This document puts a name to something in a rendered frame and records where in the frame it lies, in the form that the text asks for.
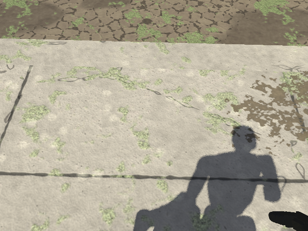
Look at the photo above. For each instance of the robot right hand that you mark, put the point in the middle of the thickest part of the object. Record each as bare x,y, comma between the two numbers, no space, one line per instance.
296,220

